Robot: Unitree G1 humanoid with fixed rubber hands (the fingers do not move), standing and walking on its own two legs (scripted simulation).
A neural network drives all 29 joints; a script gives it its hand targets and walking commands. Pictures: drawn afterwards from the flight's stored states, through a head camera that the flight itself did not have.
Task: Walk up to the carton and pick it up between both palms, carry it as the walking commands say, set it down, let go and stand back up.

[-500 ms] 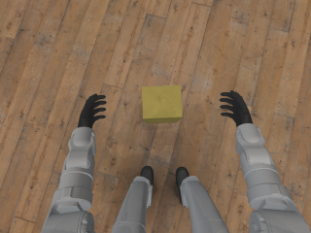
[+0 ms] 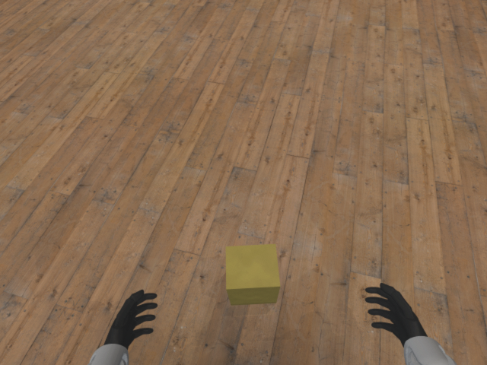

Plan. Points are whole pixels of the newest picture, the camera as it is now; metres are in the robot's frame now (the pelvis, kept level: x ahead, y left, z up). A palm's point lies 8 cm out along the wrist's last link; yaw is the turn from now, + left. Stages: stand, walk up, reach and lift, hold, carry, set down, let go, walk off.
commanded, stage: let go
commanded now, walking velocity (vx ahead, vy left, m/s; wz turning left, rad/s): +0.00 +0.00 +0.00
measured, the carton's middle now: (252, 276) +0.44 +0.01 -0.66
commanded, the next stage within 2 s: stand in 0.40 s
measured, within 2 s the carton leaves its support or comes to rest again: neither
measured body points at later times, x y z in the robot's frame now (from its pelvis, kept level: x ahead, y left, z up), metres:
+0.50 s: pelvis -0.01 +0.01 +0.00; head +0.00 +0.01 +0.44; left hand +0.15 +0.26 -0.09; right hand +0.15 -0.25 -0.09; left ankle -0.02 +0.11 -0.74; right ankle -0.03 -0.10 -0.74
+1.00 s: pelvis +0.01 +0.01 +0.00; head +0.01 +0.02 +0.45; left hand +0.14 +0.31 -0.11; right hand +0.15 -0.28 -0.10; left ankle -0.02 +0.11 -0.74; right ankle -0.03 -0.10 -0.74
